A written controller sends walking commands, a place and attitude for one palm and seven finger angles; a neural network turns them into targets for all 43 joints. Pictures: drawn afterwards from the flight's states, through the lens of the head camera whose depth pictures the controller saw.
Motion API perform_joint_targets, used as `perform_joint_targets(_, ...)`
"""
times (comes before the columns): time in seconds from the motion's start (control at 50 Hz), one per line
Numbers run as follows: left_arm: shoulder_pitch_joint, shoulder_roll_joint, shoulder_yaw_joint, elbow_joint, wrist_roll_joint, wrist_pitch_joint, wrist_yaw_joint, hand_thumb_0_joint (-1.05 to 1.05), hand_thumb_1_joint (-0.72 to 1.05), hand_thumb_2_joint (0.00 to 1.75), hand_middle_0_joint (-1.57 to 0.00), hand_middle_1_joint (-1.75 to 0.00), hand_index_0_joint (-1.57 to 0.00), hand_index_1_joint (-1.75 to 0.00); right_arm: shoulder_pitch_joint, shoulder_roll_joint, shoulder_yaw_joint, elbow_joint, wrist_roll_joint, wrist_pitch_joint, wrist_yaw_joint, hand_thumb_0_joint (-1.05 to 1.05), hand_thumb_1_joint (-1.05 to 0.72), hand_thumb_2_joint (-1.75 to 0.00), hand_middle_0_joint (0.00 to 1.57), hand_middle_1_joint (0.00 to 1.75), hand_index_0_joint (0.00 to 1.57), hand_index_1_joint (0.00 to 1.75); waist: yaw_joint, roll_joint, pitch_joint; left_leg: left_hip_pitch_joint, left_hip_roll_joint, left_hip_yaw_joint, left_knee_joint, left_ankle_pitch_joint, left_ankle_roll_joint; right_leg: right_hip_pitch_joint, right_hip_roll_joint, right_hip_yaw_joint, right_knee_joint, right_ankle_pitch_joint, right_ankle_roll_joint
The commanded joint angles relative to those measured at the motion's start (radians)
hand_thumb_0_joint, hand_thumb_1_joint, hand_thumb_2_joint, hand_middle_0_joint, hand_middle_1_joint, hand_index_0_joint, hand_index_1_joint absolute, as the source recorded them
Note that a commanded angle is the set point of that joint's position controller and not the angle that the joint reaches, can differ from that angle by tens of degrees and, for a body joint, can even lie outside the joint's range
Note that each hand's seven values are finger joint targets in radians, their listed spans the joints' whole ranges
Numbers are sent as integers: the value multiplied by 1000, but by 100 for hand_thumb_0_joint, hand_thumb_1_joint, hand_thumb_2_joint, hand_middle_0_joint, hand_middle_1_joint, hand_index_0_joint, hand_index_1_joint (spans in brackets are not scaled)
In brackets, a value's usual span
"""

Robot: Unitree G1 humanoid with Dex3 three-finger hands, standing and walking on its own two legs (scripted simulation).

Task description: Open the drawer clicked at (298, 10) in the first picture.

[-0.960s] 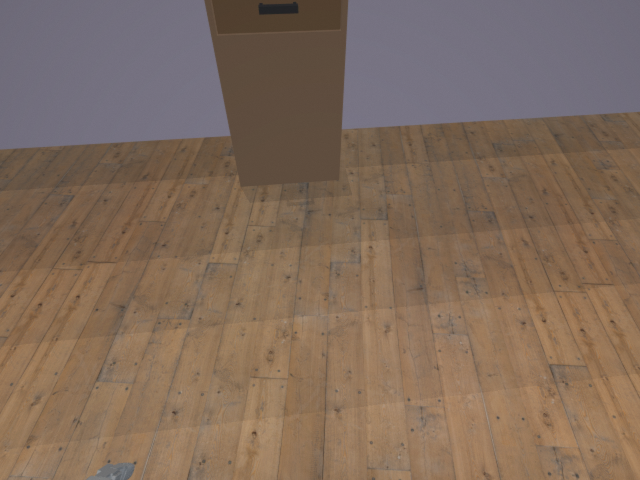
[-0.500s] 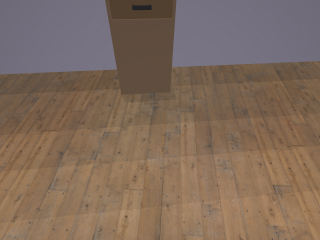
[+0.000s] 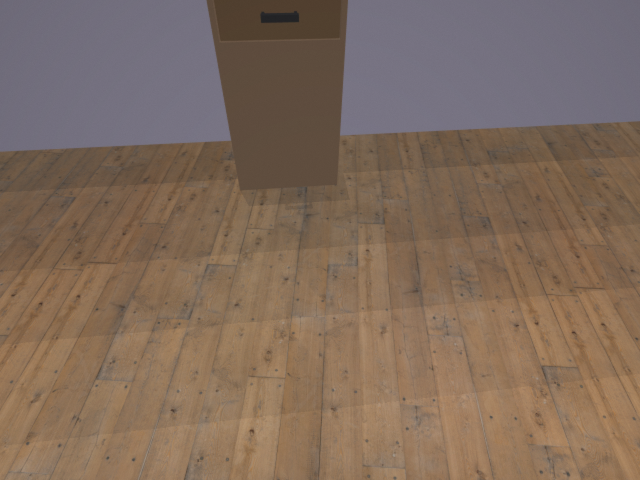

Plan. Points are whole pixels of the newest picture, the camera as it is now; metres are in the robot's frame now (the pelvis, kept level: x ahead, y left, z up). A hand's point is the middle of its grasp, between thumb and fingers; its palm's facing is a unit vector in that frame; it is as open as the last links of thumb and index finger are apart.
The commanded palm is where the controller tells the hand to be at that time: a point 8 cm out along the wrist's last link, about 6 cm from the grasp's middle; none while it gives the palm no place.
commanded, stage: stand and wait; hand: left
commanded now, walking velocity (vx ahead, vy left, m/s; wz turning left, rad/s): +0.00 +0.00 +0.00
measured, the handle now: (279, 15) +1.54 +0.24 +0.02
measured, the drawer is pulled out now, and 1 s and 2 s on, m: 0.00 0.00 0.00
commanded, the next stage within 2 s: look at it before walking up in 0.08 s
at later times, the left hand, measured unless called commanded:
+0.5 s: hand out of the picture +0.08 +0.25 -0.16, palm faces -0.03 -0.94 -0.33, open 7.4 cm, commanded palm none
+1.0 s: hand out of the picture +0.05 +0.22 -0.18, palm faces -0.04 -0.97 -0.25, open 7.4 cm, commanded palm none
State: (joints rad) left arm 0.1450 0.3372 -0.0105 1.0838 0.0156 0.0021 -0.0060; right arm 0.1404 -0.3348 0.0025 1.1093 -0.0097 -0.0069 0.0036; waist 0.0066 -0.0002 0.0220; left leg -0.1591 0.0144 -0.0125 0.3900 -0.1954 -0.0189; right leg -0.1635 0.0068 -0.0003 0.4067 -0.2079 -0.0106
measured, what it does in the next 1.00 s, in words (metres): stands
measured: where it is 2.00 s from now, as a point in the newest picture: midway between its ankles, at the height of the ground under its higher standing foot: (333, 430)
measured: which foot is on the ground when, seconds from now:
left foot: down 0.00-1.00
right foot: down 0.00-1.00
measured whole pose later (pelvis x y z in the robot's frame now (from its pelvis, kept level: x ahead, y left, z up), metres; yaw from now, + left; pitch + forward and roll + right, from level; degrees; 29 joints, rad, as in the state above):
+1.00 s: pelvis +0.03 +0.01 -0.01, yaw -2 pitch -1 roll +0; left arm 0.27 0.27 0.00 1.09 0.03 0.02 -0.02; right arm 0.22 -0.26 0.01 1.11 -0.02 0.00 0.01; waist 0.02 -0.01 -0.02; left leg -0.18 0.02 0.02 0.50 -0.32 0.00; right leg -0.19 0.02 0.03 0.49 -0.30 -0.01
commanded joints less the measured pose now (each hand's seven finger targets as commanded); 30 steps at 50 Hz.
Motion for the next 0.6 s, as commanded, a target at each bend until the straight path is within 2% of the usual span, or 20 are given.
perform_joint_targets(0.0,-42,208,44,-60,-3,-22,13,0,90,90,-20,-30,-20,-30,-48,-203,-38,-67,-2,-27,-15,0,-90,-90,20,30,20,30,-3,-13,-21,-9,94,-93,-73,31,46,-33,-122,121,-103,-37,-25)
perform_joint_targets(0.06,-41,207,43,-62,-3,-24,13,0,90,90,-20,-30,-20,-30,-46,-202,-38,-67,-1,-26,-15,0,-90,-90,20,30,20,30,-5,-7,-26,-2,95,-91,-70,39,46,-36,-123,123,-103,-29,-25)
perform_joint_targets(0.12,-37,208,43,-62,-3,-27,15,0,90,90,-20,-30,-20,-30,-41,-202,-38,-65,1,-28,-15,0,-90,-90,20,30,20,30,-6,-11,-53,9,99,-90,-60,85,46,-12,-125,118,-92,35,-27)
perform_joint_targets(0.22,-33,207,42,-59,-5,-28,16,0,90,90,-20,-30,-20,-30,-50,-204,-37,-64,2,-29,-17,0,-90,-90,20,30,20,30,-1,7,-57,19,104,-88,-60,126,45,5,-124,111,-80,100,-25)
perform_joint_targets(0.58,-40,209,40,-58,-3,-26,15,0,90,90,-20,-30,-20,-30,-62,-207,-36,-62,2,-27,-15,0,-90,-90,20,30,20,30,-3,0,-32,27,102,-93,-83,106,44,0,-124,112,-103,74,-21)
